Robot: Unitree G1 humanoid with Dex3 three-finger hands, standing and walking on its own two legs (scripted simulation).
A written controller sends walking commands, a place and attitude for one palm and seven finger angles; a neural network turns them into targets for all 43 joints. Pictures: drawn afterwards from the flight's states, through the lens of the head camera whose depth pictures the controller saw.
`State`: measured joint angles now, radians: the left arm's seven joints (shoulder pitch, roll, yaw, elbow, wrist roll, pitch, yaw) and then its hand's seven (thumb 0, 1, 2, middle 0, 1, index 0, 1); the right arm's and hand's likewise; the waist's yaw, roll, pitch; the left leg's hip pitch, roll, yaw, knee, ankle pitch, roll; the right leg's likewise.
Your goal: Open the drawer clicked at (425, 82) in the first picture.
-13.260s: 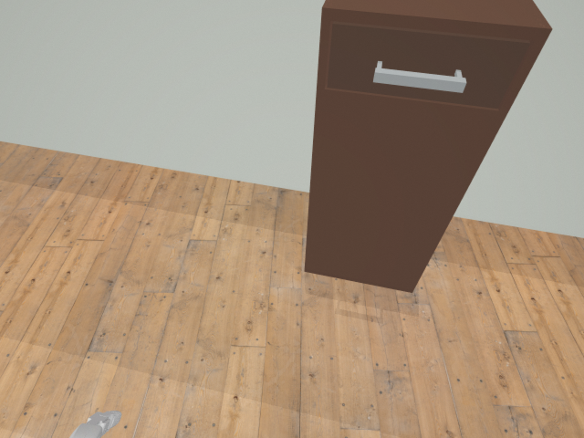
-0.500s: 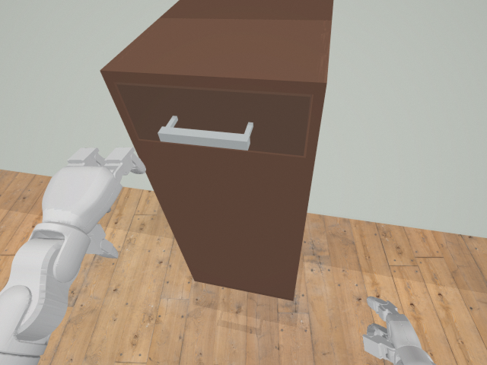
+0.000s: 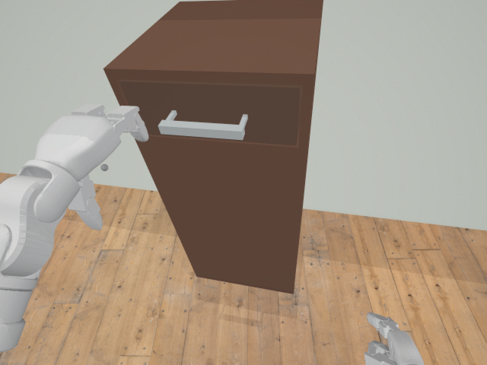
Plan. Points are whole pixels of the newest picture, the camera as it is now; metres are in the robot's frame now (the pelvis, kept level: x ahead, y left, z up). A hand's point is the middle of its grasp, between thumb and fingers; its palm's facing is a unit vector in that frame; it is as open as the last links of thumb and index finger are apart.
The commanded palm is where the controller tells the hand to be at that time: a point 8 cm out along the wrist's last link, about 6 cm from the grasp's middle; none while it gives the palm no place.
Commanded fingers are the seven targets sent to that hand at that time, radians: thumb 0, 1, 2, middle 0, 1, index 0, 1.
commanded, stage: raise the hand with hooked fingers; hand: left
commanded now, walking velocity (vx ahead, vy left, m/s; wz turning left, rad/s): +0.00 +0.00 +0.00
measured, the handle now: (204, 123) +0.55 +0.16 +0.11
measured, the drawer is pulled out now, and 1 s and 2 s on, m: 0.00 0.00 0.00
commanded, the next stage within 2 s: move the hooked fingers above the handle in 0.18 s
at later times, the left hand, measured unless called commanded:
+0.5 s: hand (121, 170) +0.33 +0.22 +0.19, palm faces +0.06 -0.01 -1.00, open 13.8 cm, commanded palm +0.31 +0.22 +0.27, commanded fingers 0.00 -0.50 0.30 -0.30 -1.20 -0.30 -1.20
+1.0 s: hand (164, 143) +0.40 +0.18 +0.18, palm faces +0.08 -0.03 -1.00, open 13.8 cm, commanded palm +0.38 +0.20 +0.25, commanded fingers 0.00 -0.50 0.30 -0.30 -1.20 -0.30 -1.20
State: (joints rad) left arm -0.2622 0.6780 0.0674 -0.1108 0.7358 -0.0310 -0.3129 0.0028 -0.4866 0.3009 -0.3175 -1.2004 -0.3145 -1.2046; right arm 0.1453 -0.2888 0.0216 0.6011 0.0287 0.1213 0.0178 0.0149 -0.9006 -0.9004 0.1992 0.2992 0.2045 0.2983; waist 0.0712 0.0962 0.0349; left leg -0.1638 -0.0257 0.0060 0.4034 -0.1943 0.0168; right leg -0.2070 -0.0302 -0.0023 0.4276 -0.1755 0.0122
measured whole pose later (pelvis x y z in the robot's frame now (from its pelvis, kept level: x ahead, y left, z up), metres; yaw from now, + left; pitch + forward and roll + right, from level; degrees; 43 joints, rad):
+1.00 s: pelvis +0.02 +0.00 +0.00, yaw +0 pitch +1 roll +1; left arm -0.49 0.56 -0.12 0.10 0.83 -0.03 -0.18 0.00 -0.49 0.30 -0.32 -1.20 -0.32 -1.21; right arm 0.15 -0.27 0.01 0.63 0.03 0.12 0.01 0.01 -0.90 -0.90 0.20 0.30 0.20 0.30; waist 0.05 0.09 0.01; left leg -0.21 -0.03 0.00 0.40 -0.22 0.01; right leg -0.26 -0.03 -0.01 0.44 -0.21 0.01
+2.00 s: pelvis +0.04 -0.01 +0.00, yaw -1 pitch +6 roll +1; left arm -0.85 0.46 -0.16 0.63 0.93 -0.06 -0.04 0.00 -0.48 0.30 -0.41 -1.26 -0.32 -1.20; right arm 0.22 -0.26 -0.01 0.68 0.04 0.18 -0.02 0.01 -0.90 -0.90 0.20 0.30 0.20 0.30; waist -0.02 0.07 -0.04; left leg -0.29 -0.01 0.03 0.44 -0.26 0.00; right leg -0.37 -0.01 0.02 0.51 -0.25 -0.01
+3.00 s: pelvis +0.03 -0.01 -0.01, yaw -1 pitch +6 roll +0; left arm -0.80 0.54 -0.15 0.56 0.92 -0.19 -0.07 0.00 -0.48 0.30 -0.33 -1.20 -0.31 -1.21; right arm 0.28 -0.28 -0.05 0.66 0.04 0.15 -0.05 0.01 -0.90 -0.90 0.20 0.30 0.20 0.30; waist -0.01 0.04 -0.03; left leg -0.32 -0.01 0.01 0.48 -0.26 0.01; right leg -0.36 -0.01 0.00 0.50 -0.24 0.00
